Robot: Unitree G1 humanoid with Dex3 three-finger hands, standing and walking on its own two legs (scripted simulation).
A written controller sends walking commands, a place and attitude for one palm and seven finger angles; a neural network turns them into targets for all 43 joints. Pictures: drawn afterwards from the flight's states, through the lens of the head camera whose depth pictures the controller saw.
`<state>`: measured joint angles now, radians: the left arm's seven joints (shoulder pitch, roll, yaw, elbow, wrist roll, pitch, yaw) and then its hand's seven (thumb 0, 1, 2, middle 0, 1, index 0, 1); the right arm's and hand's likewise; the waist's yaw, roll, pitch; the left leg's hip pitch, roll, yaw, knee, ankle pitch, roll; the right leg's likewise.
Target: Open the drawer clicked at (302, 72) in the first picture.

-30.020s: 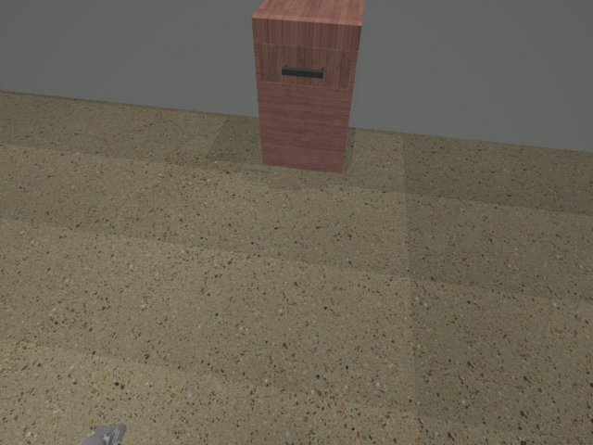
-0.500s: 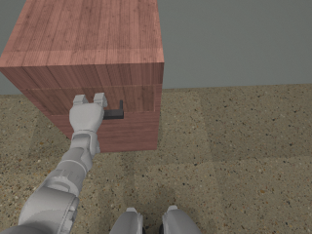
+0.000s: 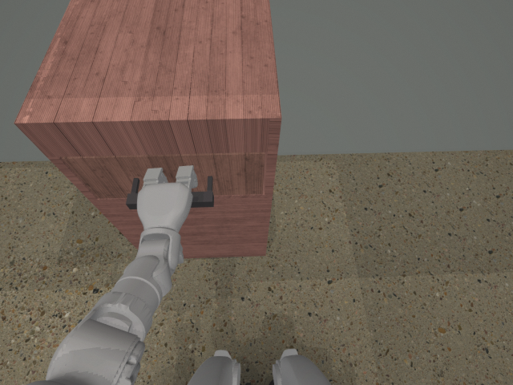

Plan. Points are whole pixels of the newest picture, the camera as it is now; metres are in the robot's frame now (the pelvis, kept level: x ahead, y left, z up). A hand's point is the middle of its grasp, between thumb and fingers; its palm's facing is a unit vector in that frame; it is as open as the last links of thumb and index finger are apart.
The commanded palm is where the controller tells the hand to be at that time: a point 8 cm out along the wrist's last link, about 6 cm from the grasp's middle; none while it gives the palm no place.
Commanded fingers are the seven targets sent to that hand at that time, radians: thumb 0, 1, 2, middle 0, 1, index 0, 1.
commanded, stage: re-aim the fingers above the handle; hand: left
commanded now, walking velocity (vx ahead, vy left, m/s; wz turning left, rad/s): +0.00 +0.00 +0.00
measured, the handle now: (172, 191) +0.49 +0.18 -0.12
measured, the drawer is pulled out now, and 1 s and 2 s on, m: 0.00 0.00 0.00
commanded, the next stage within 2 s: lower the fingers behind the handle in 0.94 s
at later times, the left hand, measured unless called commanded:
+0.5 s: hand (181, 219) +0.40 +0.14 -0.07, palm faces -0.10 -0.07 -0.99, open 13.8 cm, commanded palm +0.39 +0.14 +0.00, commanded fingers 0.00 -0.50 0.30 -0.30 -1.20 -0.30 -1.20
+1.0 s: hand (191, 214) +0.41 +0.12 -0.06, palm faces -0.09 -0.11 -0.99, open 13.8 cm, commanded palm +0.39 +0.15 +0.00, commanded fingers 0.00 -0.50 0.30 -0.30 -1.20 -0.30 -1.20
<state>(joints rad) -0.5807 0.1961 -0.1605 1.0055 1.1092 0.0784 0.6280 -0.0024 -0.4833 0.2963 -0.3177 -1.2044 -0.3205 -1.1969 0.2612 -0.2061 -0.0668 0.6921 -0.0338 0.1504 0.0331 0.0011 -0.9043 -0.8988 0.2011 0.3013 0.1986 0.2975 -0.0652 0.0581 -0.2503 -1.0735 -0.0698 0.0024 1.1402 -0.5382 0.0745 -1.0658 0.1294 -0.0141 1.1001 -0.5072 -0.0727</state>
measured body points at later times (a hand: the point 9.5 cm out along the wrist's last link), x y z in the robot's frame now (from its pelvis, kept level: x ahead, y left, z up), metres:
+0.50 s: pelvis -0.01 -0.01 +0.00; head +0.11 -0.01 +0.43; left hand +0.40 +0.14 -0.01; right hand +0.05 -0.26 -0.14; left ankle -0.01 +0.07 -0.65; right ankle -0.01 -0.08 -0.65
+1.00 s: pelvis -0.01 -0.01 +0.00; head +0.11 -0.01 +0.43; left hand +0.41 +0.12 -0.01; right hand +0.05 -0.27 -0.14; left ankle -0.01 +0.07 -0.65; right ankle -0.01 -0.08 -0.65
